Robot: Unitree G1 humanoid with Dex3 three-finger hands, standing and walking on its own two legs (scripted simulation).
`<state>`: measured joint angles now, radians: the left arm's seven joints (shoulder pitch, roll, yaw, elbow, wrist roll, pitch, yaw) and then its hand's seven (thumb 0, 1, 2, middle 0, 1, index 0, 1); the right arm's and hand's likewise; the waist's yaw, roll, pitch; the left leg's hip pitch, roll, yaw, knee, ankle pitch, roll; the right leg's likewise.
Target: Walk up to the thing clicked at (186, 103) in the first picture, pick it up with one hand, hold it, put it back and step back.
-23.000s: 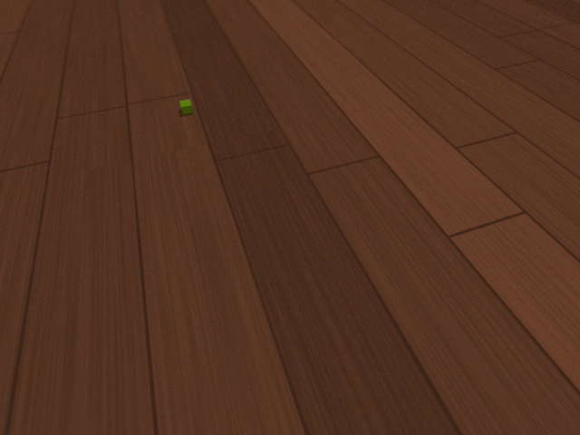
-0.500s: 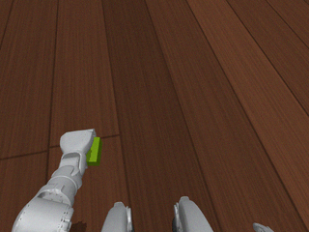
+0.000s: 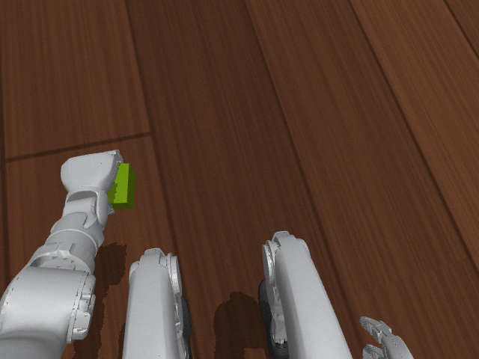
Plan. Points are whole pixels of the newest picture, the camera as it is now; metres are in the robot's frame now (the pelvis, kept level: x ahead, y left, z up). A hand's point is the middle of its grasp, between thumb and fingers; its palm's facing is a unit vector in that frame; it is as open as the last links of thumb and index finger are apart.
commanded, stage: crouch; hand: left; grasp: from above
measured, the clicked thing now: (113, 186) +0.44 +0.21 -0.18
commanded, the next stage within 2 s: lower in 0.96 s
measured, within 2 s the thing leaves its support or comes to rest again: neither
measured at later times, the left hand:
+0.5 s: hand (116, 196) +0.44 +0.22 -0.25, palm faces -0.45 -0.05 -0.89, open 10.3 cm
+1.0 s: hand (121, 197) +0.45 +0.22 -0.30, palm faces -0.45 -0.05 -0.89, open 10.3 cm
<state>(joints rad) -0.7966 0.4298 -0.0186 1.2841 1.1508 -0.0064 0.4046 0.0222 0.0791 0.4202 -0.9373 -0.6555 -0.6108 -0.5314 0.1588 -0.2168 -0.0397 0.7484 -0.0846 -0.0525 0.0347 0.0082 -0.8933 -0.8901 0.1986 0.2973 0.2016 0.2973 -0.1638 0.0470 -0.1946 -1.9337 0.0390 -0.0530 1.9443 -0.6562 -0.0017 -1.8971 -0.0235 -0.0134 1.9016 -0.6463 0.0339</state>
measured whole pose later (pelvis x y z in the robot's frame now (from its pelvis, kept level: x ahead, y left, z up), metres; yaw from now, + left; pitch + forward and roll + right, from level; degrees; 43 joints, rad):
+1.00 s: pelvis -0.01 +0.00 -0.13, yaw -3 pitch +34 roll -6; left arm -0.98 0.59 0.06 1.53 1.21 -0.10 0.47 0.02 0.06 0.45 -0.96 -0.65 -0.61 -0.54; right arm 0.16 -0.26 0.02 0.78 -0.15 -0.08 0.13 0.01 -0.90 -0.89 0.20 0.30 0.20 0.30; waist -0.23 0.02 -0.07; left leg -2.29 0.04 -0.12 2.37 -0.68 -0.01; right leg -2.24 0.00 -0.04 2.30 -0.66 0.04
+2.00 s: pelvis +0.00 +0.00 -0.17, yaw -7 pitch +31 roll -10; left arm -1.01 0.76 0.18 1.72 1.27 -0.16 0.64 0.01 0.04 0.54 -0.87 -0.67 -0.57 -0.58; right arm 0.13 -0.30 0.11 0.78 -0.26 -0.19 0.28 0.00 -0.90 -0.89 0.20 0.30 0.20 0.30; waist -0.32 -0.05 0.07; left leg -2.37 0.03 -0.20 2.54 -0.74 -0.02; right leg -2.29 0.02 -0.09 2.41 -0.69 0.06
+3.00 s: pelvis -0.01 +0.01 -0.17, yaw -10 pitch +27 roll -13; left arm -1.03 0.86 0.15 1.82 1.27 -0.17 0.72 0.00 -0.13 0.71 -0.51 -0.65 -0.45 -0.66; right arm 0.09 -0.34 0.22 0.77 -0.30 -0.30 0.36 0.00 -0.90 -0.89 0.19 0.30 0.20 0.30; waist -0.37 -0.10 0.15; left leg -2.34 0.03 -0.26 2.57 -0.74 -0.02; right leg -2.25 0.04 -0.14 2.40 -0.66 0.07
